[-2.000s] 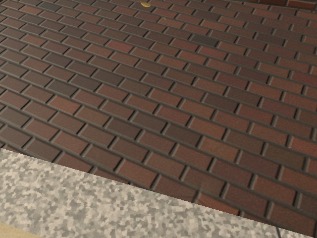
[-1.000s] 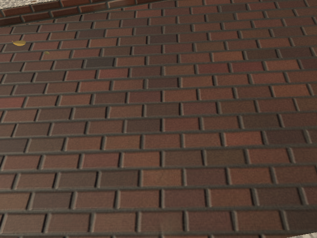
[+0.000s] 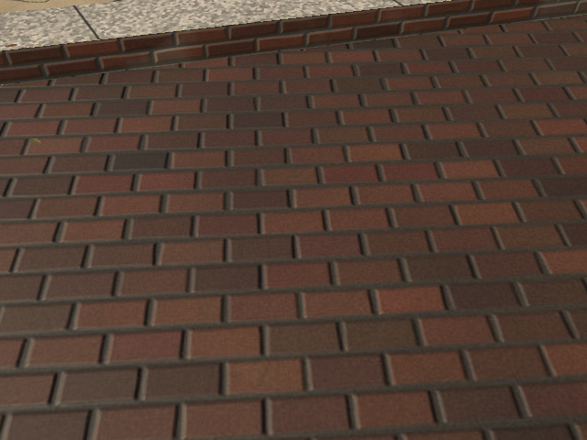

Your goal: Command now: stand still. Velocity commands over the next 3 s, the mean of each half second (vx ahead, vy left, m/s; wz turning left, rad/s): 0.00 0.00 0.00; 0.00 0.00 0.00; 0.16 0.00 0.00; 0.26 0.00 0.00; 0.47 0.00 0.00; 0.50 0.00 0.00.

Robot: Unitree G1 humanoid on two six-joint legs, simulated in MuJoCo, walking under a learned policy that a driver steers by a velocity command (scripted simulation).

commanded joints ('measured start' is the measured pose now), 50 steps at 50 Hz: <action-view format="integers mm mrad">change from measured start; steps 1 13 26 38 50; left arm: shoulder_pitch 15 16 30 51 89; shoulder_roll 105 96 79 65 42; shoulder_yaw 21 6 -12 -25 -35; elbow -15 87 163 201 225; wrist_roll -1 -5 -6 -8 -8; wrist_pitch -9 -8 -7 -7 -6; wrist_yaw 4 6 7 9 12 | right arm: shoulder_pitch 25 90 159 210 261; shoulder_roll -108 -89 -62 -41 -17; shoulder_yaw -19 -12 -6 -4 -3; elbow -21 20 44 54 68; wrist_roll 0 -1 -1 -1 -2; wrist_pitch -7 -4 -2 -2 -1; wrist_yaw -6 -12 -14 -15 -17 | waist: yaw -2 -2 1 3 4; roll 4 4 7 8 14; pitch -17 2 19 30 14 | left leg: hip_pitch -65 -56 -53 -51 -42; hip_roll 52 43 36 33 26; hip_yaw -56 -51 -48 -48 -46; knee -108 -119 -125 -127 -142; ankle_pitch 111 126 134 139 43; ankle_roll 22 24 26 27 30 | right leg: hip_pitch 63 55 38 24 26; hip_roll -44 -39 -36 -35 -23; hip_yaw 36 19 7 0 -20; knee -53 -66 -74 -78 -73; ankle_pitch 191 171 145 130 55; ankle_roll -23 -16 -11 -8 -6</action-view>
